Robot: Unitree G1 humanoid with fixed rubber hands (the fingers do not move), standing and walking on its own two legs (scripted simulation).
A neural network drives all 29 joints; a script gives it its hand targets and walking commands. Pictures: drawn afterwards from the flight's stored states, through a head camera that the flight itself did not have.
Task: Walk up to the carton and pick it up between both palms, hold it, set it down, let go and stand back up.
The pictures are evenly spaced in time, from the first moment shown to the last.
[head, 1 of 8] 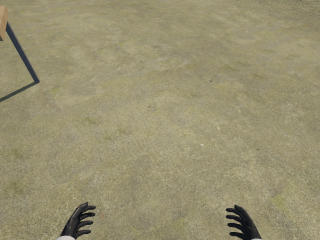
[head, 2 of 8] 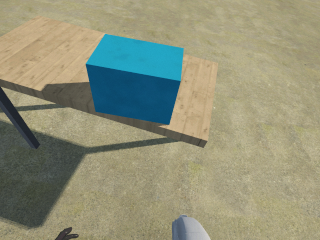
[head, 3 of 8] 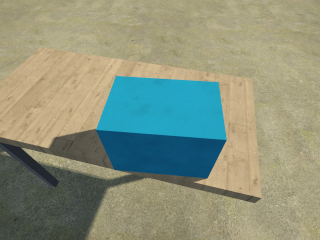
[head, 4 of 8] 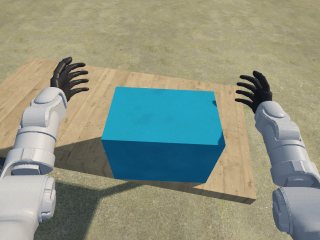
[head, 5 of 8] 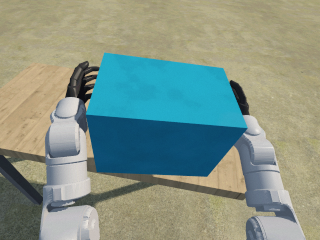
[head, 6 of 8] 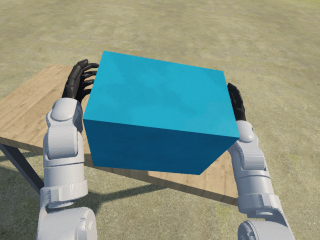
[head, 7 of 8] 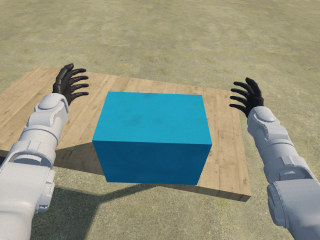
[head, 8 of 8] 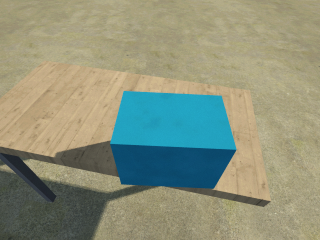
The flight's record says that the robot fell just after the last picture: no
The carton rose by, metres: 0.17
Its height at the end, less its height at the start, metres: +0.00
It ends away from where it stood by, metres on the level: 0.03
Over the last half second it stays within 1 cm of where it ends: yes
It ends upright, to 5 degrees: yes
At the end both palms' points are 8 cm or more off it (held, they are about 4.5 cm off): yes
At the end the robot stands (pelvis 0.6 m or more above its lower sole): yes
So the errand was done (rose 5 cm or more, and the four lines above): yes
